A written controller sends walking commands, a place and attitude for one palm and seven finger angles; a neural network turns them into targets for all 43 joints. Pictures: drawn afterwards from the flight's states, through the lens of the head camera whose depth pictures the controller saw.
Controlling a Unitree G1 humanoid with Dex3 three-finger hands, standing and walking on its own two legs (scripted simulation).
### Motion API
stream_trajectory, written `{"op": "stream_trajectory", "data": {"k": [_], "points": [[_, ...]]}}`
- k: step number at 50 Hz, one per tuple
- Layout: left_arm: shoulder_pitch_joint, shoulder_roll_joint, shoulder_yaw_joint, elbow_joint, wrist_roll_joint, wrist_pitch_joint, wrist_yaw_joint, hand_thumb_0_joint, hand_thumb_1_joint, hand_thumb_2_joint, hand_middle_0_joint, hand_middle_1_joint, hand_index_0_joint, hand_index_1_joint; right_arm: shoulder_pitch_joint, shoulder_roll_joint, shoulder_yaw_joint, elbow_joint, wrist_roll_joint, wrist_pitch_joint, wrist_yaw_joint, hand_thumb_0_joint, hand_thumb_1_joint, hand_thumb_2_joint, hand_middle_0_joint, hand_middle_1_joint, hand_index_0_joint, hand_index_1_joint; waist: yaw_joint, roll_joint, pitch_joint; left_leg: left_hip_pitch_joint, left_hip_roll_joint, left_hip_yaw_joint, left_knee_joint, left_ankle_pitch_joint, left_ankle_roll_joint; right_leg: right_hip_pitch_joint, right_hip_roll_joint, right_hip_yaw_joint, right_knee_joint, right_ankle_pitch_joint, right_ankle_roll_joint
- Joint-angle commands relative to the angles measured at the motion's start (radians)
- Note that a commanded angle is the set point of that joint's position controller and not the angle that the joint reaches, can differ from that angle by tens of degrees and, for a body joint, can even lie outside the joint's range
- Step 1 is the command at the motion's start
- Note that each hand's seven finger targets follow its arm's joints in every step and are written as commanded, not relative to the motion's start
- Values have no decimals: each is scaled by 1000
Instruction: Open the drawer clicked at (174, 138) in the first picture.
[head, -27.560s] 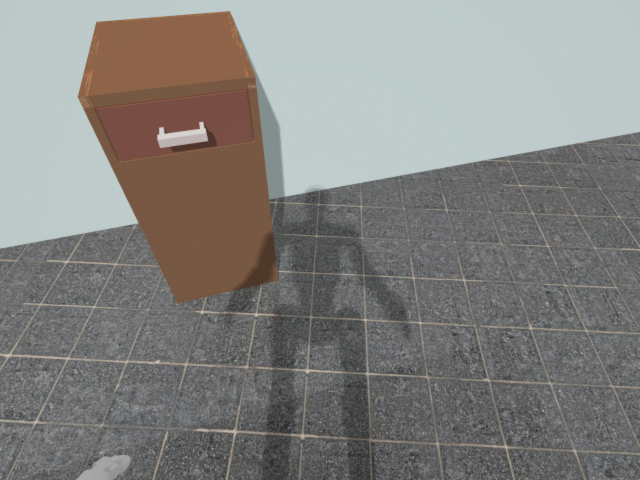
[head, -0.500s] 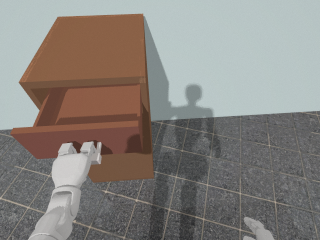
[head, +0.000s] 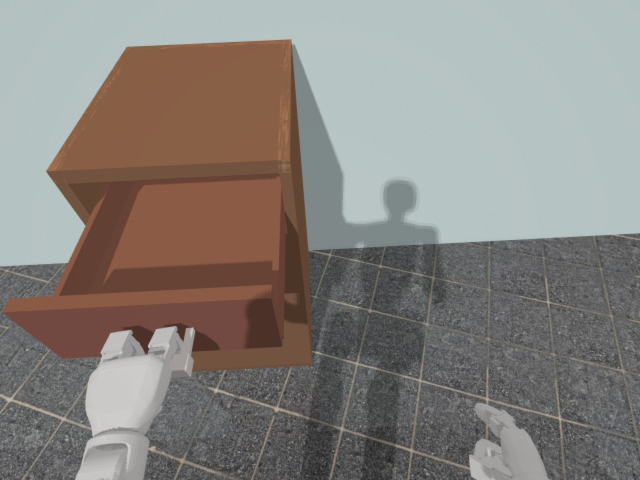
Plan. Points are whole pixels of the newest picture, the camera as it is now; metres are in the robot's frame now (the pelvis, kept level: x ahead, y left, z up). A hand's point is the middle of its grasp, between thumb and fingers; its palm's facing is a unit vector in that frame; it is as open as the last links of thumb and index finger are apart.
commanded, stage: pull the drawer open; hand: left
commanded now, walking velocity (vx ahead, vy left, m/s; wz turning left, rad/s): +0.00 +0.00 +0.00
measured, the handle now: (151, 352) +0.28 +0.25 -0.01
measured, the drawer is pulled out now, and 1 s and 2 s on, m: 0.23 0.30 0.29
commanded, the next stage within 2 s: open the thumb to release the handle in 0.76 s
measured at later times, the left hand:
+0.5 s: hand (137, 458) +0.16 +0.23 -0.03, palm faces -0.02 -0.07 -1.00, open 5.7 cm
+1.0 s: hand (136, 457) +0.16 +0.23 -0.03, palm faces +0.02 -0.06 -1.00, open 6.0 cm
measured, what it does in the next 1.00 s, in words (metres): stands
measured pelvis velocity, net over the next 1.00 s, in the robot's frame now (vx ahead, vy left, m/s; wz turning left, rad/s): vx -0.01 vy -0.01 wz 0.01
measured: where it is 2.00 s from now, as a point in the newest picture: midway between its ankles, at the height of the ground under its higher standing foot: outside the picture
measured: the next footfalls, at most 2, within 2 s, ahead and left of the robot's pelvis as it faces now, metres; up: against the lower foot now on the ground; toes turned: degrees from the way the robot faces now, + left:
none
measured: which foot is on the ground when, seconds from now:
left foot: down 0.00-1.00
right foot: down 0.00-1.00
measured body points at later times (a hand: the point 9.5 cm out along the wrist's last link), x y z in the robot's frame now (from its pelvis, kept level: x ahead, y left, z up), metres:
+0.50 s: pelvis -0.01 -0.01 -0.01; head +0.01 -0.04 +0.44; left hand +0.15 +0.23 +0.02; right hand +0.20 -0.23 -0.10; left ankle -0.02 +0.08 -0.69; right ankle -0.02 -0.07 -0.69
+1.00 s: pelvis -0.01 -0.01 -0.02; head +0.04 -0.04 +0.42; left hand +0.15 +0.23 +0.02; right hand +0.20 -0.25 -0.13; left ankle -0.02 +0.08 -0.69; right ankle -0.02 -0.07 -0.69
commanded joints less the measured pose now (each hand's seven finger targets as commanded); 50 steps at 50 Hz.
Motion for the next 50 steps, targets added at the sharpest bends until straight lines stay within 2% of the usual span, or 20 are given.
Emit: {"op": "stream_trajectory", "data": {"k": [1,5,8,13,19,23,24,25,26,30,34,38,40,42,43,44,45,46,48,50], "points": [[10,155,123,-222,-9,16,57,0,900,900,-400,-1350,-400,-1350,-115,-114,-39,-157,-1,-49,-9,0,-900,-900,200,300,200,300,39,-23,-183,128,-3,-75,-65,359,-21,134,-58,107,-108,452,25],[94,131,113,-250,-13,10,65,0,900,900,-400,-1350,-400,-1350,-117,-109,-41,-166,-4,-53,-6,0,-900,-900,200,300,200,300,44,-13,-168,125,-5,-74,-59,359,-22,135,-61,109,-103,469,23],[109,171,157,-267,-14,0,69,0,900,900,-400,-1350,-400,-1350,-121,-109,-39,-165,-6,-53,-10,0,-900,-900,200,300,200,300,50,-36,-172,105,-9,-75,-54,334,-20,148,-63,125,-101,472,24],[187,163,160,-294,-17,-12,75,0,900,900,-400,-1350,-400,-1350,-137,-103,-34,-174,-7,-54,-8,0,-900,-900,200,300,200,300,65,-2,-161,92,-13,-74,-51,305,-21,139,-63,129,-97,434,20],[259,171,172,-336,-17,-35,81,0,900,900,-400,-1350,-400,-1350,-153,-102,-29,-180,-12,-53,-3,0,-900,-900,200,300,200,300,71,-13,-155,76,-17,-72,-33,283,-20,122,-64,144,-89,422,20],[280,149,152,-359,-15,-42,81,0,900,900,-400,-1350,-400,-1350,-150,-101,-32,-192,-15,-55,-1,0,-900,-900,200,300,200,300,63,-15,-113,65,-16,-76,-28,249,-15,87,-63,134,-94,354,19],[255,172,172,-369,-15,-46,82,0,900,900,-400,-1350,-400,-1350,-156,-104,-30,-185,-18,-54,-4,0,-900,-900,200,300,200,300,63,-18,-130,63,-17,-73,-21,235,-15,80,-65,145,-96,338,21],[291,170,181,-356,-17,-50,83,0,900,900,-400,-1350,-400,-1350,-146,-99,-33,-189,-15,-57,-6,0,-900,-900,200,300,200,300,68,-21,-103,46,-18,-74,-23,225,-15,86,-64,146,-100,331,20],[314,176,187,-361,-19,-51,82,0,900,900,-400,-1350,-400,-1350,-156,-100,-28,-191,-17,-55,-5,0,-900,-900,200,300,200,300,79,-18,-131,44,-21,-72,-19,220,-16,97,-67,153,-97,326,21],[397,174,193,-366,-30,-62,72,0,900,900,-400,-1350,-400,-1350,-148,-95,-26,-201,-14,-56,-4,0,-900,-900,200,300,200,300,88,-34,-122,12,-24,-71,-16,227,-16,134,-73,171,-94,392,23],[495,188,208,-406,-39,-75,67,0,900,900,-400,-1350,-400,-1350,-150,-98,-21,-208,-16,-55,9,0,-900,-900,200,300,200,300,105,0,-150,30,-24,-67,-16,270,-19,148,-71,174,-76,455,18],[591,178,219,-414,-52,-93,62,0,900,900,-400,-1350,-400,-1350,-152,-92,-21,-214,-18,-55,19,0,-900,-900,200,300,200,300,108,-21,-114,-3,-22,-74,-13,283,-19,160,-73,174,-63,513,18],[600,158,197,-444,-48,-103,59,0,900,900,-400,-1350,-400,-1350,-147,-97,-25,-217,-23,-57,26,0,-900,-900,200,300,200,300,101,3,-114,14,-19,-71,-4,291,-16,129,-72,162,-57,502,17],[649,186,241,-454,-53,-118,64,0,900,900,-400,-1350,-400,-1350,-148,-95,-23,-216,-30,-55,30,0,-900,-900,200,300,200,300,110,5,-147,14,-22,-70,7,317,-20,142,-73,166,-44,548,15],[243,168,166,-445,-16,-106,78,0,900,900,-400,-1350,-400,-1350,-143,-122,-30,-181,-37,-48,23,0,-900,-900,200,300,200,300,4,-28,-98,-19,-17,-88,46,257,-13,11,-75,163,-27,469,25],[207,168,202,-442,1,-113,96,0,830,870,-395,-1342,-395,-1342,-132,-111,-44,-182,-43,-58,14,0,-900,-900,200,300,200,300,33,4,-134,-4,-14,-83,57,232,-14,-12,-70,153,-21,378,25],[264,147,191,-391,9,-114,103,0,760,840,-390,-1335,-390,-1335,-113,-108,-47,-179,-43,-70,12,0,-900,-900,200,300,200,300,32,26,-104,-4,-14,-82,61,232,-14,-31,-67,128,-21,361,19],[303,167,217,-388,12,-114,112,0,690,810,-385,-1327,-385,-1327,-114,-109,-47,-179,-45,-71,15,0,-900,-900,200,300,200,300,58,30,-161,22,-13,-80,63,252,-19,-32,-62,135,-9,357,13],[330,155,203,-411,-7,-98,113,0,550,750,-375,-1313,-375,-1313,-100,-107,-52,-192,-41,-68,14,0,-900,-900,200,300,200,300,62,5,-231,42,-15,-79,63,299,-18,17,-62,123,5,420,16],[294,143,177,-424,-12,-77,110,0,410,690,-365,-1298,-365,-1298,-98,-110,-56,-194,-36,-62,8,0,-900,-900,200,300,200,300,52,-19,-242,45,-14,-81,58,308,-19,33,-63,117,2,432,22]]}}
